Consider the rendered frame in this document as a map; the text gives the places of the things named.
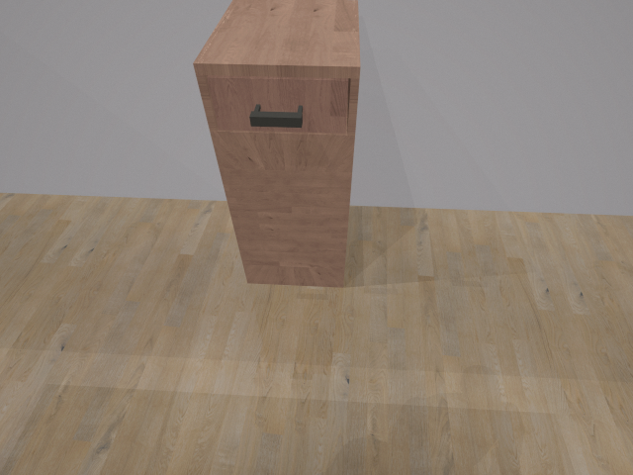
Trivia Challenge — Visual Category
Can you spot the handle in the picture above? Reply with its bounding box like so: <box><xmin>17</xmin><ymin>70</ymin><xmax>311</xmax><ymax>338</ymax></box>
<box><xmin>249</xmin><ymin>104</ymin><xmax>303</xmax><ymax>128</ymax></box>

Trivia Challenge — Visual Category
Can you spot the drawer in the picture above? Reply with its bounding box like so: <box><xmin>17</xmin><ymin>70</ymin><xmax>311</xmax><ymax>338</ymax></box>
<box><xmin>207</xmin><ymin>75</ymin><xmax>348</xmax><ymax>134</ymax></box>

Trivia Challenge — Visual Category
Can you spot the cabinet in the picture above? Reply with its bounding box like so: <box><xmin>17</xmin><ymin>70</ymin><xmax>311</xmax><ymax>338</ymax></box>
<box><xmin>193</xmin><ymin>0</ymin><xmax>360</xmax><ymax>288</ymax></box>

